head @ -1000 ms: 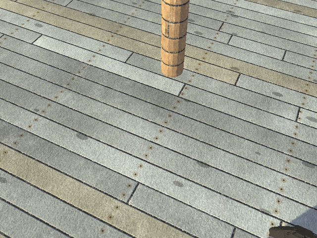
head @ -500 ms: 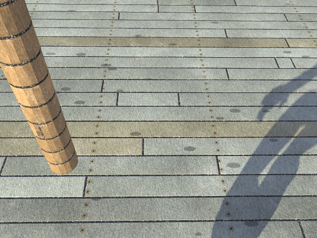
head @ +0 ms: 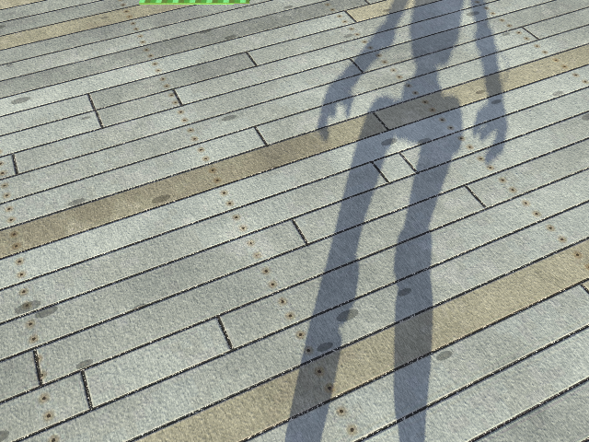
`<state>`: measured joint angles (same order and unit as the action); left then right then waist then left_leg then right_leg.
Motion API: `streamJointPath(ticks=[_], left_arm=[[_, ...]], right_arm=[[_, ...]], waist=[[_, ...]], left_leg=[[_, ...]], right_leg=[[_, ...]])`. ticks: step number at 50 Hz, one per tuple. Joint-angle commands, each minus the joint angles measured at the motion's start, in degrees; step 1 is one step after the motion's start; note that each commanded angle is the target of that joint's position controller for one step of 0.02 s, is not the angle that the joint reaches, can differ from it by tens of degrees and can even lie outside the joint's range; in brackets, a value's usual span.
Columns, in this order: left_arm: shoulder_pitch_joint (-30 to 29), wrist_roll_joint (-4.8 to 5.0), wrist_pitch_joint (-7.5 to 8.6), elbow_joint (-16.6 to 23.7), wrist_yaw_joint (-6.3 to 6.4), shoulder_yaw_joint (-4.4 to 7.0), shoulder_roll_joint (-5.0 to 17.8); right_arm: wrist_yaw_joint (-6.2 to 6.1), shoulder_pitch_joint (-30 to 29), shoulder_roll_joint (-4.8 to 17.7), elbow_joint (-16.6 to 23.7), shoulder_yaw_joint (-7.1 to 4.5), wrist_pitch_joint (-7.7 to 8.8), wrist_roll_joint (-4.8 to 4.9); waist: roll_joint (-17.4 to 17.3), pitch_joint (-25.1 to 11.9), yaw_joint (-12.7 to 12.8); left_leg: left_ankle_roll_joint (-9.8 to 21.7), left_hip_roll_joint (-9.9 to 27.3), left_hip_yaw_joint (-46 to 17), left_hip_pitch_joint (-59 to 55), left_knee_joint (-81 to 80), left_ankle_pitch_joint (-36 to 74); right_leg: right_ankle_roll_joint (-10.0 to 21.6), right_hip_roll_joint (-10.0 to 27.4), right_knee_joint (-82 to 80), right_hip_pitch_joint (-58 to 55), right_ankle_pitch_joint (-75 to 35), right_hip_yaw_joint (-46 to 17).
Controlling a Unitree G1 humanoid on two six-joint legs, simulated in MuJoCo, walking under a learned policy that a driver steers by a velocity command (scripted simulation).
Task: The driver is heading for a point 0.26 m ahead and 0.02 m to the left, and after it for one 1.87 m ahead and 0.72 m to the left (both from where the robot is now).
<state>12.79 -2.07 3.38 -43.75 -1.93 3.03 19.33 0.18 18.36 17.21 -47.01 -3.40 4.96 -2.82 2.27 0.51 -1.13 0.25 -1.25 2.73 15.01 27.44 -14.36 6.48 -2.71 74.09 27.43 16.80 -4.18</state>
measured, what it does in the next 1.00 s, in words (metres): walks ahead, turning left: right foot, then left foot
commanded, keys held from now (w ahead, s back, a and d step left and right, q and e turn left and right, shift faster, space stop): w+shift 0.02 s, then q+shift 0.80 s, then shift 0.18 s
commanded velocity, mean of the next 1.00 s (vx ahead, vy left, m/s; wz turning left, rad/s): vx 0.26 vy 0.00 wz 0.61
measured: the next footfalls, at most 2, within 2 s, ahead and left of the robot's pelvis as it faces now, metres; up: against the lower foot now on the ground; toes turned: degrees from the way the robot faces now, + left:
right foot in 0.22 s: +0.40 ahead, -0.10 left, +0.00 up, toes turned +7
left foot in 0.64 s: +0.42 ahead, +0.19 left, +0.00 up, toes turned +29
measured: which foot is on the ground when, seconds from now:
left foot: down 0.00-0.24, up 0.26-0.62, down 0.64-1.00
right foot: up 0.00-0.20, down 0.22-0.64, up 0.66-1.00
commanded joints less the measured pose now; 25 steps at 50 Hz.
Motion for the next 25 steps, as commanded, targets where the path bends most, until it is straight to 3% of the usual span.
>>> streamJointPath(ticks=[1, 3, 5, 6, 7, 8, 9, 10, 11, 12, 13, 14, 15, 16, 17, 18, 19, 20, 22, 25], left_arm=[[-3.3, -0.69, 0.17, 6.6, -0.77, -1.63, -1.2], [-8.6, -1.74, 0.74, 9.2, -1.07, -2.00, -0.2], [-10.9, -1.28, 1.98, 9.7, -1.90, -3.79, -3.3], [-11.7, -0.75, 2.33, 9.3, -2.19, -4.13, -4.0], [-11.1, -0.93, 2.43, 8.6, -1.83, -3.94, -2.7], [-11.4, 2.88, 3.34, 10.3, -0.50, -2.13, 0.8], [-9.3, 2.76, 3.51, 9.6, 0.42, -1.21, 3.5], [-4.8, 1.62, 3.49, 8.2, 1.12, -0.20, 5.2], [1.6, 0.31, 3.13, 6.5, 1.88, 0.69, 7.0], [8.2, -1.17, 2.37, 5.7, 2.97, 1.32, 10.8], [6.8, -2.27, 1.89, 7.9, 2.14, 0.20, 9.2], [2.7, -0.28, 0.85, 9.3, 1.69, 0.08, 5.5], [-0.3, 1.30, 0.39, 9.2, 1.70, -0.56, 2.3], [-2.5, 2.07, 0.30, 7.8, 1.78, -0.62, 1.3], [-4.7, 1.76, 0.40, 7.1, 2.02, -0.70, 0.4], [-6.7, 0.76, 0.49, 6.8, 2.15, -0.18, 1.2], [-9.1, 0.71, 0.64, 6.8, 2.19, 0.07, 0.7], [-10.2, 0.76, 0.80, 6.4, 2.46, 0.23, 0.3], [-11.0, 0.87, 0.80, 5.9, 3.41, 1.16, 2.2], [-12.8, 1.11, 0.30, 5.5, 4.47, 1.91, 3.7]], right_arm=[[0.50, 5.3, 3.9, -1.9, -0.40, 2.30, 1.66], [0.74, 4.3, 2.9, -2.3, 0.43, 2.67, 2.24], [1.11, 3.1, 4.1, -2.7, 0.18, 2.54, 2.85], [1.21, 5.3, 6.0, -3.6, -0.34, 2.54, 3.22], [1.22, 6.8, 9.7, -3.9, -1.26, 2.62, 3.16], [-0.36, 5.9, 12.9, -2.1, -2.27, 2.92, 6.44], [-1.16, 4.3, 13.3, -2.2, -2.27, 2.61, 6.77], [-1.42, 3.9, 12.9, -1.7, -2.19, 2.01, 6.27], [-1.50, 3.1, 11.0, -0.1, -1.75, 1.59, 5.43], [-1.57, 3.8, 4.6, 2.9, -0.01, 1.28, 3.30], [-1.39, 17.0, -1.2, 1.8, 1.90, 0.55, 4.51], [-1.45, 17.4, 5.2, 1.2, 0.17, -0.65, 4.97], [-1.91, 11.7, 7.0, 2.7, -0.89, -1.70, 5.44], [-2.59, 8.9, 6.4, 3.5, -1.16, -2.54, 4.96], [-3.20, 5.8, 6.6, 4.6, -1.64, -3.60, 4.18], [-3.18, 9.6, 4.2, 5.0, -1.54, -4.66, 4.32], [-3.11, 10.3, 2.4, 5.6, -1.21, -5.50, 4.24], [-2.93, 8.4, 2.4, 6.7, -1.49, -5.90, 4.17], [-2.52, 4.0, 2.7, 9.1, -1.75, -6.08, 3.86], [-0.42, 1.0, 2.3, 10.5, -1.51, -6.29, 3.45]], waist=[[-6.7, 2.7, 1.3], [-5.1, 6.0, 2.7], [-6.0, 4.6, 2.7], [-7.0, 3.0, 1.6], [-5.6, 1.8, 2.1], [-6.9, -0.4, 3.4], [-7.0, -1.8, 6.0], [-7.3, -4.5, 8.6], [-7.6, -8.7, 11.2], [2.0, -17.4, 11.2], [15.0, -32.5, 5.9], [7.9, -31.8, 5.3], [4.3, -21.9, 4.5], [0.4, -14.3, 2.9], [-0.1, -8.5, 1.9], [5.3, -7.3, -1.5], [6.1, -5.4, -2.7], [5.1, -4.1, -2.9], [2.6, -4.8, -2.5], [2.1, -6.7, -2.3]], left_leg=[[10.1, 16.0, -21.6, -9.3, -18.9, -4.5], [9.6, 12.8, -12.9, -4.2, -18.8, 23.7], [7.7, 6.9, -5.6, 3.1, -17.5, 39.8], [7.3, 6.9, -5.8, 4.3, -17.4, 42.2], [6.9, 8.4, -7.3, 1.8, -16.7, 42.7], [7.3, 10.8, -10.9, -3.2, -13.9, 43.0], [6.0, 10.7, -10.7, -6.9, -9.6, 46.0], [4.1, 9.1, -10.0, -7.6, -2.0, 46.9], [1.8, 6.6, -9.8, -2.3, 9.0, 40.2], [-0.9, 0.4, -6.9, 9.1, 28.8, 8.4], [-2.5, -3.9, -10.9, 18.6, 50.4, -25.7], [-3.1, 0.5, -12.5, 19.6, 54.0, -23.5], [-3.6, 3.0, -9.5, 24.1, 52.3, -20.4], [-4.6, 4.7, -7.4, 25.4, 50.0, -17.1], [-4.7, 5.7, -6.2, 24.0, 48.4, -14.6], [-5.6, 7.1, -6.5, 20.7, 49.4, -13.9], [-6.1, 8.2, -5.9, 19.2, 47.6, -13.2], [-6.1, 8.7, -5.9, 19.1, 44.1, -11.1], [-5.2, 9.2, -5.1, 19.3, 36.3, -3.6], [-2.9, 8.9, -3.5, 12.5, 24.6, 7.6]], right_leg=[[-0.7, 4.9, -3.7, 17.5, 0.8, -5.1], [-2.9, 5.0, -16.0, 14.7, -3.0, 0.8], [-4.3, 2.9, -32.8, -0.3, -13.6, 6.5], [-4.9, 0.5, -36.0, -7.5, -18.2, 8.0], [-4.9, -0.2, -38.9, -10.8, -20.1, 6.9], [-4.6, 0.2, -42.5, -12.6, -21.4, 2.1], [-3.8, 0.0, -46.5, -14.1, -23.1, 1.1], [-2.9, 0.1, -48.8, -19.8, -27.2, 1.2], [-1.7, 4.3, -47.2, -30.0, -34.4, -1.0], [1.5, 18.0, -40.3, -44.5, -59.4, -11.1], [13.5, 33.6, -40.2, -56.0, -69.9, -29.0], [13.1, 29.3, -43.3, -48.9, -58.9, -26.7], [10.8, 26.1, -44.5, -41.6, -52.5, -17.8], [9.0, 22.9, -47.6, -33.0, -48.2, -13.3], [7.5, 19.9, -52.0, -24.3, -43.8, -9.1], [9.0, 22.0, -54.1, -18.5, -42.1, -7.5], [9.2, 22.4, -56.5, -13.5, -40.1, -5.3], [8.5, 21.3, -57.6, -11.2, -37.4, -1.8], [7.8, 21.5, -58.4, -11.5, -34.9, 1.6], [5.6, 20.1, -57.7, -11.5, -29.3, 8.7]])
Velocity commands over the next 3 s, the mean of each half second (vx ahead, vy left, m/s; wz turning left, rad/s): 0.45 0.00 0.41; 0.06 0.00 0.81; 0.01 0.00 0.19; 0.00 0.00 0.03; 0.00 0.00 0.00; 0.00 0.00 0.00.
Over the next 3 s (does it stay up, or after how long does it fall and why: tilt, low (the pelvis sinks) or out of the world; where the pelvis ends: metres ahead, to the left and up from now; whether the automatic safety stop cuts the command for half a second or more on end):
stays up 0.42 0.05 0.00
